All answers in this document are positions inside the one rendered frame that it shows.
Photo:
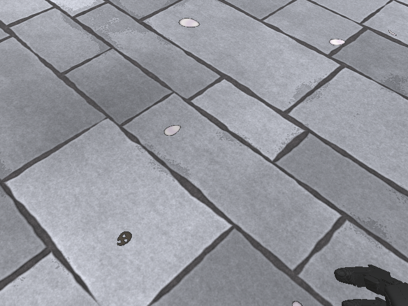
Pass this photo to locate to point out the right robot hand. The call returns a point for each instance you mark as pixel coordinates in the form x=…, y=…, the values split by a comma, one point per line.
x=376, y=280

